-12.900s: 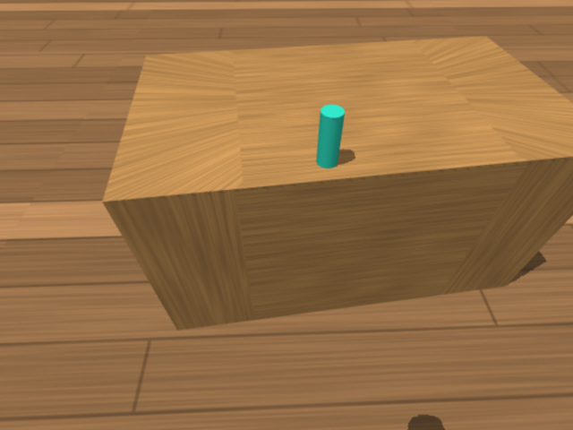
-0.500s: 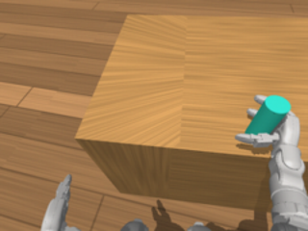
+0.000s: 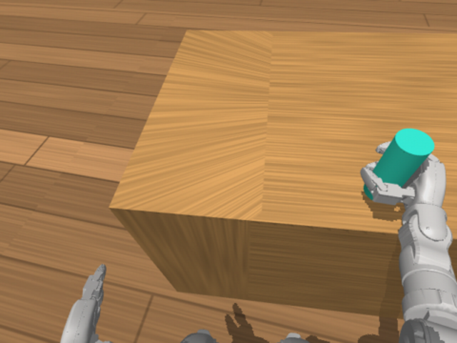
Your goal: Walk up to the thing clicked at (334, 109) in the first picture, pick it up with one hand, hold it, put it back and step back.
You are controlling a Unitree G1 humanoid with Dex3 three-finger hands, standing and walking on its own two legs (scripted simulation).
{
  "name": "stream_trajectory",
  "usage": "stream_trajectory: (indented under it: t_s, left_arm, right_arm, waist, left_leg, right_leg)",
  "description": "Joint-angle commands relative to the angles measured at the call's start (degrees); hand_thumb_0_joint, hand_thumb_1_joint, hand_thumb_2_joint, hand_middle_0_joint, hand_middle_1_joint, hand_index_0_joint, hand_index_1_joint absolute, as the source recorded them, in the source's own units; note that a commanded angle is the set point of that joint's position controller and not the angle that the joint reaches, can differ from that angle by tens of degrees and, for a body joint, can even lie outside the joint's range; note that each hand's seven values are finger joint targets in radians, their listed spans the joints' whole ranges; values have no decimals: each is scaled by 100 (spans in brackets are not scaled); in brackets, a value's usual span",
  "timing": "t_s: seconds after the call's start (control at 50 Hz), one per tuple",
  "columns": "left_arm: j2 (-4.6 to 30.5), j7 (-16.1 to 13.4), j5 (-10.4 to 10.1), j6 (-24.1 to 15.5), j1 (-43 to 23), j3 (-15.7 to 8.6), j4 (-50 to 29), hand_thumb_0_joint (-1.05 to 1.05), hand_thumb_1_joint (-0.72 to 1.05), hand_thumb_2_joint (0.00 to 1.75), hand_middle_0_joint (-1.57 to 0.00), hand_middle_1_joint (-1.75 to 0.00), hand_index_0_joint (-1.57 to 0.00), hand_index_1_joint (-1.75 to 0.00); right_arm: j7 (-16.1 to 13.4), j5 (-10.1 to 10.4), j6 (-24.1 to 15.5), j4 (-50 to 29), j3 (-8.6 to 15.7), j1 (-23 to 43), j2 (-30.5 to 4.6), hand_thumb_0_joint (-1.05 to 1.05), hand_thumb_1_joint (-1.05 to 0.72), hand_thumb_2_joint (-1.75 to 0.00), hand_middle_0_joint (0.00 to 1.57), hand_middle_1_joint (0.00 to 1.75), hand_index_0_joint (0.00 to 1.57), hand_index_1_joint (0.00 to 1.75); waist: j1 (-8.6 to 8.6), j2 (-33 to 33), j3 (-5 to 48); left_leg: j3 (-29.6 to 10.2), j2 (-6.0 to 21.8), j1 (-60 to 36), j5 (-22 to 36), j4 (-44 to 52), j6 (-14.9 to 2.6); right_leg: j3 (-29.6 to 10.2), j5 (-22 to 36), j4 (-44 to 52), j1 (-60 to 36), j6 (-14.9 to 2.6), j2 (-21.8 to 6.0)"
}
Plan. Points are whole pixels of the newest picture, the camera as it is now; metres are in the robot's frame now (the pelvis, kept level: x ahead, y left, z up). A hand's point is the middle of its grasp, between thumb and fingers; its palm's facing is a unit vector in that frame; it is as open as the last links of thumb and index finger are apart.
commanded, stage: settle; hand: right
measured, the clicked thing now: (394, 169) +0.41 -0.23 +0.08
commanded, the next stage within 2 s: lift in 0.70 s
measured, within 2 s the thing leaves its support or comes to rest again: neither
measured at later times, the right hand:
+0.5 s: hand (389, 158) +0.42 -0.22 +0.10, palm faces +0.24 +0.97 +0.00, open 7.5 cm
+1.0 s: hand (395, 142) +0.42 -0.22 +0.14, palm faces +0.24 +0.97 +0.00, open 7.5 cm
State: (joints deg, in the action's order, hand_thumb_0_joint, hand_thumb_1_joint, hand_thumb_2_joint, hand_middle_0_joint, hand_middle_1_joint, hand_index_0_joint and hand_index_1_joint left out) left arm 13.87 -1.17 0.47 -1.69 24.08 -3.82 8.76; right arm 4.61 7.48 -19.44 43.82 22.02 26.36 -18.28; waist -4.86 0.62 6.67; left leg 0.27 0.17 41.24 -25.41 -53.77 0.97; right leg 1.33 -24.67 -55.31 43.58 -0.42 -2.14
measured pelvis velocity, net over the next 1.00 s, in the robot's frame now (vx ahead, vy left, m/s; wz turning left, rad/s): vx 0.02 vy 0.00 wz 0.00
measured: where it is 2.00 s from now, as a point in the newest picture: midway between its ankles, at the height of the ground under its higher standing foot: outside the picture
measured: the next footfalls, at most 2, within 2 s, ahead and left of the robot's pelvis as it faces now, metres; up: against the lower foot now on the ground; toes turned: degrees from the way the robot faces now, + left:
none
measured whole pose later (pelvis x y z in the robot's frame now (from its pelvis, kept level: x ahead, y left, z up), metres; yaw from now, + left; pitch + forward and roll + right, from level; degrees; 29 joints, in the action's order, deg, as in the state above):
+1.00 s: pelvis +0.02 +0.00 +0.03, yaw +0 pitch +8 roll +0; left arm 13.4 -3.5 -1.3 -3.1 19.9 -3.0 19.8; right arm 2.7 9.6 -9.9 37.0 18.8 26.6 -17.5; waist -2.6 -0.7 4.1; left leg 0.0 0.6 27.7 -21.5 -41.6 0.9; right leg 1.9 -20.4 -42.2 29.5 -0.2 -1.5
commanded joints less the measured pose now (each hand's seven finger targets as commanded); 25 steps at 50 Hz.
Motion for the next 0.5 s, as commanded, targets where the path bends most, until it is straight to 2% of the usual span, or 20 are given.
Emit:
stream_trajectory:
  t_s: [0.0,0.02,0.04,0.06,0.08,0.12,0.14,0.18,0.22,0.24,0.26,0.3,0.32,0.34,0.38,0.4,0.42,0.44,0.46,0.48]
  left_arm:
    - [860,-114,-47,-304,93,-527,-762,0,-54,4,-6,-6,-7,-5]
    - [935,-111,-34,-290,160,-619,-556,0,-53,4,-6,-6,-7,-5]
    - [666,-65,-53,-311,136,-354,-497,0,-53,4,-6,-6,-7,-5]
    - [879,-93,-69,-318,172,-567,-518,0,-53,4,-6,-6,-7,-5]
    - [758,-72,-70,-324,81,-440,-611,0,-53,4,-6,-6,-7,-5]
    - [1103,-131,-91,-359,-155,-734,-824,0,-53,4,-6,-6,-6,-5]
    - [932,-128,-98,-379,-164,-566,-867,0,-53,4,-6,-6,-6,-5]
    - [994,-179,-131,-430,-334,-627,-920,0,-53,5,-6,-6,-6,-5]
    - [699,-161,-133,-461,-225,-354,-635,0,-54,5,-6,-6,-6,-5]
    - [800,-195,-146,-471,-164,-431,-623,0,-54,5,-6,-6,-6,-5]
    - [691,-185,-145,-483,-268,-289,-746,0,-54,5,-6,-5,-6,-5]
    - [797,-222,-125,-452,3,-434,-370,0,-54,5,-6,-5,-6,-5]
    - [663,-193,-119,-442,40,-320,-205,0,-54,5,-6,-6,-6,-5]
    - [800,-204,-128,-437,8,-462,-193,0,-54,5,-6,-6,-6,-5]
    - [721,-182,-126,-445,-222,-305,-385,0,-54,5,-5,-6,-6,-5]
    - [749,-188,-121,-442,-169,-389,-281,0,-54,5,-5,-6,-6,-5]
    - [798,-199,-132,-428,-197,-427,-183,0,-54,5,-5,-5,-6,-5]
    - [640,-191,-129,-435,-394,-263,-198,0,-54,5,-5,-5,-6,-5]
    - [770,-206,-133,-459,-493,-424,-224,0,-54,5,-5,-5,-6,-5]
    - [810,-219,-135,-477,-468,-413,-320,0,-55,5,-5,-5,-5,-5]
  right_arm:
    - [-22,53,-233,-796,169,1866,-1267,0,-45,-128,134,139,137,140]
    - [-4,95,-199,-854,158,1837,-1153,0,-42,-127,133,138,136,138]
    - [8,125,-181,-1067,142,1939,-1189,0,-43,-127,133,138,136,138]
    - [30,161,-116,-770,238,1825,-1205,0,-40,-126,133,138,135,138]
    - [51,152,-110,-1239,142,1989,-1232,0,-39,-128,133,139,137,139]
    - [40,156,-42,-1337,136,2194,-1300,0,-40,-128,132,139,135,140]
    - [44,167,-46,-1580,10,2348,-1193,0,-41,-128,133,139,136,139]
    - [-7,202,-21,-1525,-26,2446,-1150,0,-44,-128,132,138,135,139]
    - [-38,180,-2,-1581,-2,2488,-1174,0,-44,-129,132,139,135,140]
    - [-51,198,0,-1568,63,2514,-1314,0,-44,-128,134,139,136,140]
    - [-68,175,24,-1495,50,2377,-1284,0,-43,-129,133,139,136,140]
    - [-93,175,63,-1433,81,2369,-1358,0,-47,-130,133,140,136,140]
    - [-103,142,101,-1423,90,2262,-1306,0,-48,-131,133,141,136,141]
    - [-92,164,130,-1339,87,2171,-1313,0,-50,-133,134,142,136,142]
    - [-67,162,177,-1359,27,2181,-1246,0,-49,-134,134,143,137,143]
    - [-57,153,189,-1473,-18,2250,-1196,0,-49,-135,134,144,137,144]
    - [-66,160,208,-1388,99,2231,-1365,0,-50,-136,136,146,139,146]
    - [-66,182,184,-1458,28,2309,-1275,0,-51,-134,136,144,139,144]
    - [-85,212,141,-1887,126,2600,-1439,0,-50,-135,135,144,138,144]
    - [-101,198,168,-1763,128,2683,-1450,0,-51,-138,135,147,138,147]
  waist:
    - [26,-303,1535]
    - [11,-324,1438]
    - [122,-547,1403]
    - [-7,-225,1400]
    - [97,-419,1532]
    - [-4,-242,1833]
    - [3,-346,1860]
    - [-22,-118,1836]
    - [116,-397,1872]
    - [50,-264,1815]
    - [129,-302,1854]
    - [57,-310,1689]
    - [185,-510,1718]
    - [101,-395,1613]
    - [120,-406,1665]
    - [96,-374,1700]
    - [111,-299,1633]
    - [168,-295,1494]
    - [182,-499,1906]
    - [133,-361,1971]
  left_leg:
    - [102,-135,-660,1381,785,-140]
    - [112,-137,-581,1336,786,-143]
    - [74,-107,-671,1311,840,-140]
    - [96,-139,-609,1231,880,-133]
    - [63,-111,-770,1302,915,-138]
    - [97,-134,-842,1382,942,-128]
    - [84,-126,-889,1467,974,-119]
    - [100,-125,-969,1437,1045,-105]
    - [85,-101,-1021,1601,1031,-112]
    - [87,-112,-1012,1584,1086,-101]
    - [65,-95,-1153,1650,1113,-99]
    - [42,-82,-1170,1743,1169,-96]
    - [35,-67,-1197,1873,1132,-108]
    - [51,-77,-1146,1874,1154,-106]
    - [60,-77,-1238,1925,1199,-110]
    - [55,-73,-1277,2018,1200,-99]
    - [36,-59,-1320,2037,1244,-88]
    - [37,-55,-1354,1938,1287,-92]
    - [7,-39,-1497,2040,1264,-94]
    - [31,-69,-1510,2062,1284,-89]
  right_leg:
    - [-193,1274,978,-1436,12,51]
    - [-210,1220,1036,-1395,13,44]
    - [-150,1185,1059,-1364,12,70]
    - [-193,1099,1065,-1403,-18,46]
    - [-150,1165,1084,-1432,-15,79]
    - [-187,1233,1127,-1745,-20,46]
    - [-160,1323,1143,-1875,-12,52]
    - [-186,1264,1163,-1927,-31,51]
    - [-153,1489,1184,-1978,-11,76]
    - [-162,1461,1190,-1991,-30,57]
    - [-140,1538,1211,-2000,-26,82]
    - [-107,1568,1226,-1973,-35,96]
    - [-87,1759,1256,-2019,-5,111]
    - [-96,1753,1257,-1995,-14,100]
    - [-106,1853,1301,-2056,-13,93]
    - [-94,1903,1291,-2095,-18,93]
    - [-82,1880,1287,-2038,-40,104]
    - [-78,1772,1328,-1954,-40,110]
    - [-73,1852,1309,-2126,-34,115]
    - [-94,1882,1343,-2218,-36,102]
